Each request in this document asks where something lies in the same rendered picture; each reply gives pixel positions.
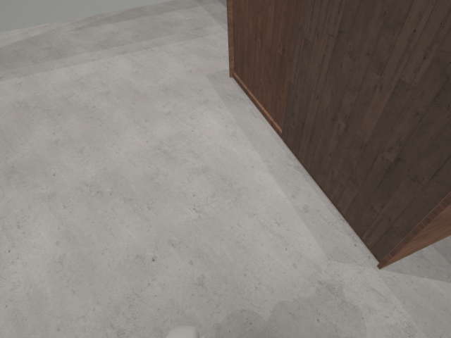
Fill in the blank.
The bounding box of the wardrobe door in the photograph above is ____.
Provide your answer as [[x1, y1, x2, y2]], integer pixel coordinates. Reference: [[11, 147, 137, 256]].
[[233, 0, 302, 129], [281, 0, 451, 261]]

